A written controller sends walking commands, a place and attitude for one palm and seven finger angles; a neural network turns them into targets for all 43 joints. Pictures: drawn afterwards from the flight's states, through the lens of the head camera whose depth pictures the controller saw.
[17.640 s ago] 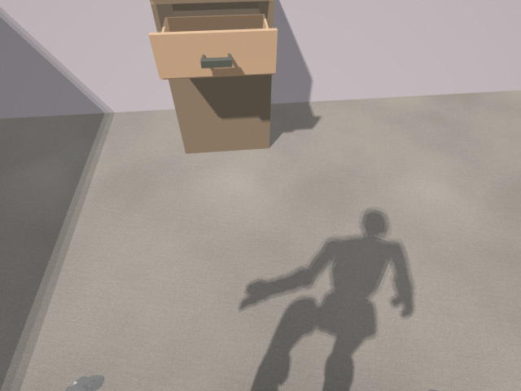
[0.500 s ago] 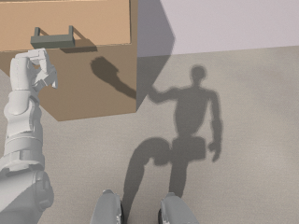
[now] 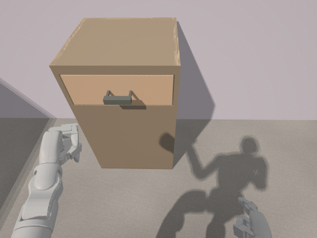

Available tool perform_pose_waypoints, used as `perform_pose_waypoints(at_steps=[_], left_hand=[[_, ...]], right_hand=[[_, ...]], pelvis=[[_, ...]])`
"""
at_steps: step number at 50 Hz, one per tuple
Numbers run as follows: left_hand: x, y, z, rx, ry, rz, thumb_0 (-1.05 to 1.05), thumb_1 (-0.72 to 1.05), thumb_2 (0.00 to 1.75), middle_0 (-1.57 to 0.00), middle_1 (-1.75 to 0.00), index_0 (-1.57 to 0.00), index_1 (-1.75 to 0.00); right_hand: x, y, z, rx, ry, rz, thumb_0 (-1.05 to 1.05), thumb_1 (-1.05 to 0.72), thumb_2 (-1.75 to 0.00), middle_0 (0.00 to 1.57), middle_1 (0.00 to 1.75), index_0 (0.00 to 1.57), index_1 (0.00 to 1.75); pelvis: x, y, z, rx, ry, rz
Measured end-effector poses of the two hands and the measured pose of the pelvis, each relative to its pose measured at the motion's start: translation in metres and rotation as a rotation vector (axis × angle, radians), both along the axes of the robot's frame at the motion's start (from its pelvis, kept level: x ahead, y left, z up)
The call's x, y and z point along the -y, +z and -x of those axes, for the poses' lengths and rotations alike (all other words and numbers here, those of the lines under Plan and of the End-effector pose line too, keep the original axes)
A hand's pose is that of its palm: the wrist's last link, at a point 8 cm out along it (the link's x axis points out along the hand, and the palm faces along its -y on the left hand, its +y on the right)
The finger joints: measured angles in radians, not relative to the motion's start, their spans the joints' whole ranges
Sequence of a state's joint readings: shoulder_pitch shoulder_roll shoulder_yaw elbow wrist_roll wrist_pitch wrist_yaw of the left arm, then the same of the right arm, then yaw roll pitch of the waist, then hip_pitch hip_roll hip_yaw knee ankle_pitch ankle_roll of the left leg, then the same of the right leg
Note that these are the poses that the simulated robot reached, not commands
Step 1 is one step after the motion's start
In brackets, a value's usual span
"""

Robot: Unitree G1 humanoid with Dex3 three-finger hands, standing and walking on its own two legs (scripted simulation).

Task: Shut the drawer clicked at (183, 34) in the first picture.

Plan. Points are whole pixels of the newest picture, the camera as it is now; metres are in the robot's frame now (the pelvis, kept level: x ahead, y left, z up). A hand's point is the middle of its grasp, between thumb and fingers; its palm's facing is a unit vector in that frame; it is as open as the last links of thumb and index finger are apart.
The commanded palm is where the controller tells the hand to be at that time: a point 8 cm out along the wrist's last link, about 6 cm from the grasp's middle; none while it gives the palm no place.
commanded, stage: draw the hand back to the body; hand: left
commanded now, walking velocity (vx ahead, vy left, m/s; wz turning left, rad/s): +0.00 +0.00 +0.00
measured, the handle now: (118, 96) +0.64 +0.21 -0.05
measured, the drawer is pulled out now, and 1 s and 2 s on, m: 0.00 0.00 0.00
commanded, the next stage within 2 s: step back with the hand held close in 0.64 s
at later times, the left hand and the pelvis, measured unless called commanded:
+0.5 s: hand (22, 181) +0.18 +0.23 +0.18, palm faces +0.40 -0.82 -0.41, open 3.3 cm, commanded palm +0.13 +0.27 +0.19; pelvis +0.00 -0.01 +0.02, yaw +0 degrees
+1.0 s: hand (24, 181) +0.18 +0.24 +0.17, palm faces +0.31 -0.81 -0.49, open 3.3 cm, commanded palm +0.12 +0.28 +0.19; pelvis -0.01 +0.00 +0.02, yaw +0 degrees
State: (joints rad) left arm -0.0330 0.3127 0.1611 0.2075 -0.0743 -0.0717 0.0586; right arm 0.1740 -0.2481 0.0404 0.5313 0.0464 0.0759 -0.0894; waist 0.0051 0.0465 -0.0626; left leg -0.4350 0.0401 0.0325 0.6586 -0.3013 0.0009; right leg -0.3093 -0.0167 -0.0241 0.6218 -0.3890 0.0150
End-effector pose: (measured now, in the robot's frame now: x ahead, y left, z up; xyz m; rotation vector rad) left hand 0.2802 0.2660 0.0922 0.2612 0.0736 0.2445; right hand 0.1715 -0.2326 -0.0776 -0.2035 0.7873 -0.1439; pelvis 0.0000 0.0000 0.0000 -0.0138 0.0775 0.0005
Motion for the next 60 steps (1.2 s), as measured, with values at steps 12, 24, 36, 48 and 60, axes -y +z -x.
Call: perform_pose_waypoints(at_steps=[12, 24, 36, 48, 60], left_hand=[[-0.003, 0.055, 0.074, 0.106, 0.064, -0.076, 0.02, 0.90, 0.90, -1.40, -1.60, -1.40, -1.60], [-0.004, 0.104, 0.140, 0.202, 0.111, -0.224, 0.02, 0.90, 0.89, -1.40, -1.60, -1.40, -1.60], [-0.004, 0.096, 0.147, 0.185, 0.141, -0.203, 0.02, 0.89, 0.90, -1.40, -1.60, -1.40, -1.60], [-0.008, 0.106, 0.136, 0.183, 0.037, -0.298, 0.02, 0.89, 0.89, -1.40, -1.60, -1.40, -1.59], [-0.023, 0.100, 0.159, 0.139, 0.007, -0.320, 0.02, 0.89, 0.89, -1.40, -1.60, -1.40, -1.59]], right_hand=[[-0.021, 0.021, -0.020, 0.093, 0.093, -0.030, 0.01, -0.90, -0.90, 0.20, 0.30, 0.21, 0.30], [-0.012, 0.021, -0.015, 0.115, 0.109, -0.022, 0.02, -0.90, -0.90, 0.20, 0.30, 0.21, 0.30], [-0.007, 0.019, -0.012, 0.120, 0.102, -0.003, 0.02, -0.90, -0.90, 0.20, 0.30, 0.21, 0.30], [0.003, 0.020, -0.002, 0.057, 0.032, 0.014, 0.02, -0.90, -0.90, 0.20, 0.30, 0.21, 0.30], [-0.006, 0.014, 0.035, -0.013, -0.015, 0.023, 0.02, -0.90, -0.90, 0.20, 0.30, 0.21, 0.30]], pelvis=[[0.002, 0.017, -0.001, 0.113, 0.002, -0.012], [0.008, 0.020, -0.002, 0.148, 0.007, -0.009], [0.011, 0.020, 0.000, 0.159, 0.011, -0.009], [0.003, 0.020, 0.004, 0.089, 0.009, -0.002], [-0.012, 0.018, 0.034, 0.063, 0.000, 0.003]])
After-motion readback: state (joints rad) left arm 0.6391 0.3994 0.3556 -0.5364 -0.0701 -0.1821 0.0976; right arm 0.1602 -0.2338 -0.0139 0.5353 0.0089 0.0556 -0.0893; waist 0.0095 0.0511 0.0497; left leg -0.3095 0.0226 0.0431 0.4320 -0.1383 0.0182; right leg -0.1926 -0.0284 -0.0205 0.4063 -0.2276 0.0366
